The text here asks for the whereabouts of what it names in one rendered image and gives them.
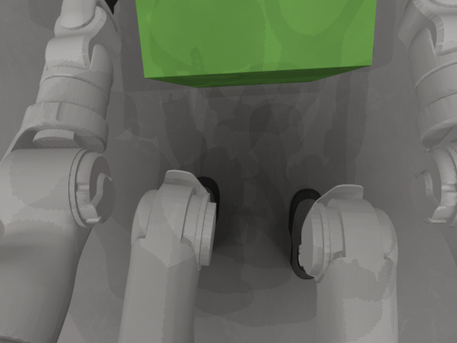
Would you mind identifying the robot left shin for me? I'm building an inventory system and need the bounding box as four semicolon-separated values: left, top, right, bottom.
131;170;208;246

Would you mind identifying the robot left upper arm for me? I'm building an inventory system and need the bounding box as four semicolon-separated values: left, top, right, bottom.
0;148;116;343

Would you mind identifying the left robot forearm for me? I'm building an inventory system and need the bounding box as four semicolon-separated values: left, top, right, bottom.
0;0;121;164

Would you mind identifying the carton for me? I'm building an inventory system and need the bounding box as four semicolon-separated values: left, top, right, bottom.
136;0;376;88

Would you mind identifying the robot left thigh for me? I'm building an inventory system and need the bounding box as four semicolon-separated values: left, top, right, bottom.
118;184;216;343

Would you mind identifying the right robot forearm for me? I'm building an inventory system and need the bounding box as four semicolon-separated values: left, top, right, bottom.
397;0;457;149

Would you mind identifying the robot right upper arm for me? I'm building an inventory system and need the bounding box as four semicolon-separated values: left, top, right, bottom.
410;142;457;266

